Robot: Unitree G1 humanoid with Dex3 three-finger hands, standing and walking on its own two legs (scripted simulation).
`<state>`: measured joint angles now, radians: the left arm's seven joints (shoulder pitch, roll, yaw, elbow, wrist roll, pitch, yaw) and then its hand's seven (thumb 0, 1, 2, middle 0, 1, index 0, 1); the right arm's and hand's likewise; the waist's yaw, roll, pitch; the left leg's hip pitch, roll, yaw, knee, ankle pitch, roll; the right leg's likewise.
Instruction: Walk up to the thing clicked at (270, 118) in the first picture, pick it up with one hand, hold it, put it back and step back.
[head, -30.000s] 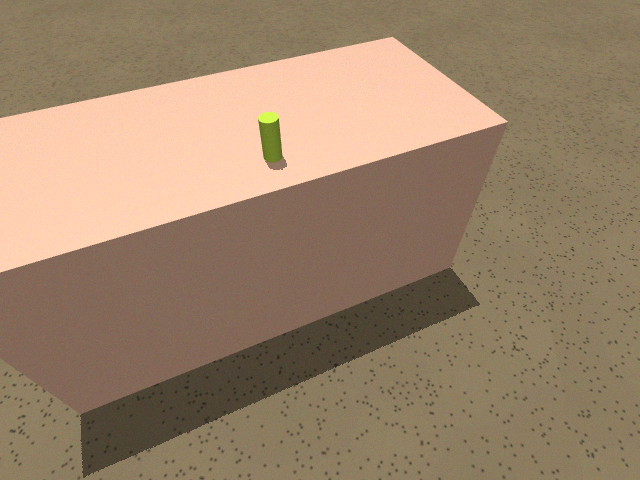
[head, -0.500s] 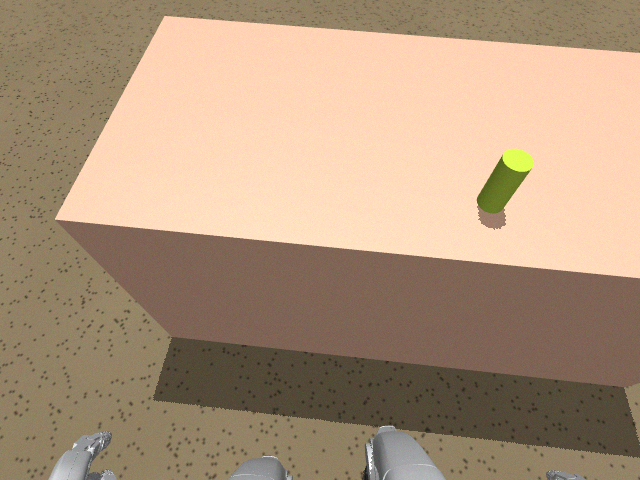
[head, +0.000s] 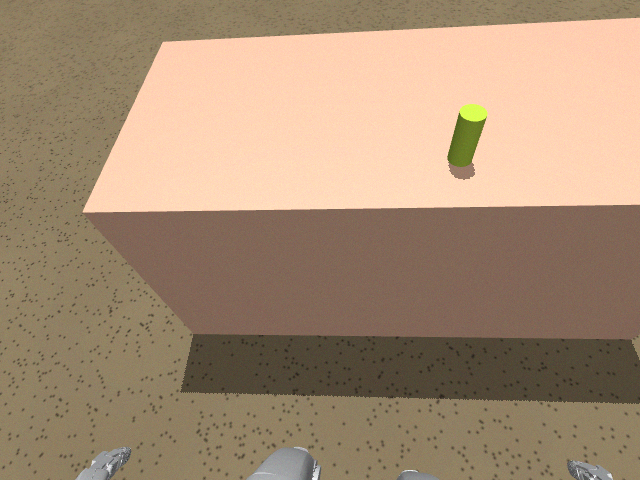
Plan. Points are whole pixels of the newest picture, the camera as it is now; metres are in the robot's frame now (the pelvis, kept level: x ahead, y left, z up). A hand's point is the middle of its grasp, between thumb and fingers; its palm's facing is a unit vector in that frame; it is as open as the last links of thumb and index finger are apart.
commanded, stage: step back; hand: right
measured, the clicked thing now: (466, 136) +0.69 -0.22 -0.06
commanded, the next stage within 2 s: none
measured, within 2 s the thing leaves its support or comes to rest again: neither
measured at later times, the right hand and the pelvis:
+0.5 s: hand out of the picture -0.04 -0.25 -0.14, palm faces +0.01 +0.92 -0.40, open 7.4 cm; pelvis -0.16 +0.01 -0.01, yaw -5 degrees
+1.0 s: hand out of the picture -0.25 -0.24 -0.15, palm faces -0.07 +0.92 -0.39, open 7.4 cm; pelvis -0.33 +0.02 +0.00, yaw +1 degrees
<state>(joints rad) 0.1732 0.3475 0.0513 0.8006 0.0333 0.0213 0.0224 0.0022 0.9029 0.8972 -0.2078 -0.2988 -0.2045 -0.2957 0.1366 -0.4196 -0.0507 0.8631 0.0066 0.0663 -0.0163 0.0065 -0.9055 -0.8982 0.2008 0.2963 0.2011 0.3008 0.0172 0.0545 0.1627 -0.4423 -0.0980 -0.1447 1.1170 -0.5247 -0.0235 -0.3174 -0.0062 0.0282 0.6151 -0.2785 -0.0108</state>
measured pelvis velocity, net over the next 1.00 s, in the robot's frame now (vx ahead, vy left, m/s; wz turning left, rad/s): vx -0.33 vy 0.02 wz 0.02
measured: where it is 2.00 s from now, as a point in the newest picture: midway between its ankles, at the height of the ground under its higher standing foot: outside the picture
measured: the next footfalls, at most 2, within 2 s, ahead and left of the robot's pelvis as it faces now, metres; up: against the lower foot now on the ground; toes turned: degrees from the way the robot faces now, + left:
left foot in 0.12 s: -0.01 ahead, +0.14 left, +0.00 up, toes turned +0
right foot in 0.52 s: -0.18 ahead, -0.11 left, +0.00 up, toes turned -3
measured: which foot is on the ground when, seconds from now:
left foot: up 0.00-0.10, down 0.12-0.56, up 0.58-0.86, down 0.88-1.00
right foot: down 0.00-0.14, up 0.16-0.50, down 0.52-0.90, up 0.92-1.00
